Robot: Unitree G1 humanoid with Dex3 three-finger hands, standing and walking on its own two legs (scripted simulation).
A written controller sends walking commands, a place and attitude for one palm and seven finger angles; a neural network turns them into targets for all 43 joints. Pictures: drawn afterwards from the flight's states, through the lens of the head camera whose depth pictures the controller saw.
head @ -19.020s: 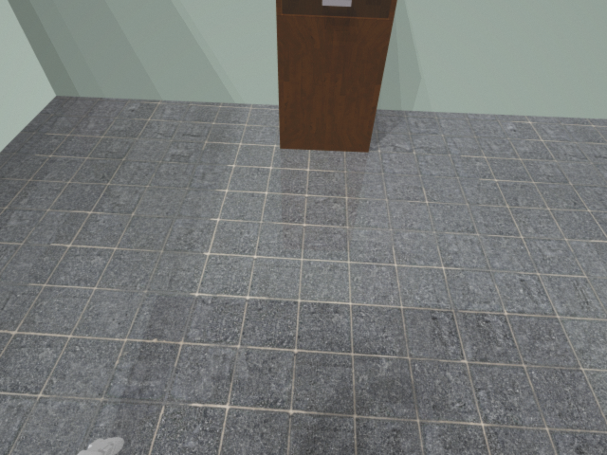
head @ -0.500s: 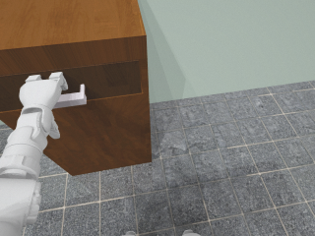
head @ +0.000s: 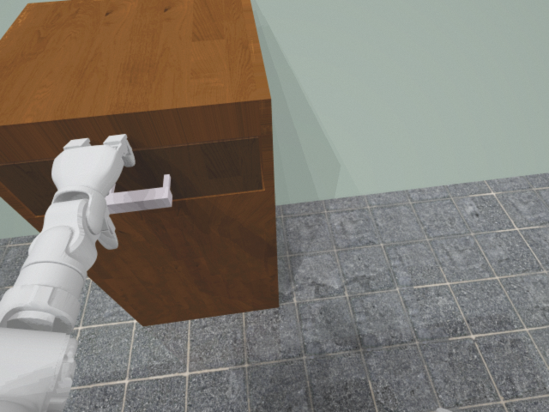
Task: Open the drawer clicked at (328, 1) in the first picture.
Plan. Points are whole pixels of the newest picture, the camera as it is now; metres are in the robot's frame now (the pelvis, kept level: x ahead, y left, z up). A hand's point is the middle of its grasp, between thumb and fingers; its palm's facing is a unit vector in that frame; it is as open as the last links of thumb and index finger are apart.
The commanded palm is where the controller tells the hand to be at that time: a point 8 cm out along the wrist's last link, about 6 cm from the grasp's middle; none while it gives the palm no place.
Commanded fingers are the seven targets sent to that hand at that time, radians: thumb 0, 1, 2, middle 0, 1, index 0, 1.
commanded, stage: re-aim the fingers above the handle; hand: left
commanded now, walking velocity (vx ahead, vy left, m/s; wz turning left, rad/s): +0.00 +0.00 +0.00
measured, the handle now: (137, 191) +0.48 +0.27 +0.01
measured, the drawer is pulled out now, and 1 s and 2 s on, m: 0.00 0.00 0.00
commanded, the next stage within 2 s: none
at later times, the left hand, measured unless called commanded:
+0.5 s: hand (108, 196) +0.42 +0.28 +0.07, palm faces -0.06 -0.01 -1.00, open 13.8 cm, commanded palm +0.40 +0.28 +0.13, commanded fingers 0.00 -0.50 0.30 -0.30 -1.20 -0.30 -1.20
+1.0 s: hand (122, 194) +0.42 +0.26 +0.07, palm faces -0.03 -0.01 -1.00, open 13.8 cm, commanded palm +0.41 +0.27 +0.13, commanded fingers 0.00 -0.50 0.30 -0.30 -1.20 -0.30 -1.20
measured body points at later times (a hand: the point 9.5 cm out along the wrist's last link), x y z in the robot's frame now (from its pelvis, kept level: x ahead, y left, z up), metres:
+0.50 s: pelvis +0.00 -0.01 +0.00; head +0.05 -0.02 +0.45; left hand +0.42 +0.28 +0.12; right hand +0.06 -0.28 -0.13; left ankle -0.03 +0.11 -0.72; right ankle -0.02 -0.14 -0.72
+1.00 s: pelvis -0.01 +0.00 +0.00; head +0.04 +0.00 +0.44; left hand +0.42 +0.25 +0.12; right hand +0.06 -0.27 -0.13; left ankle -0.03 +0.11 -0.72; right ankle -0.02 -0.14 -0.72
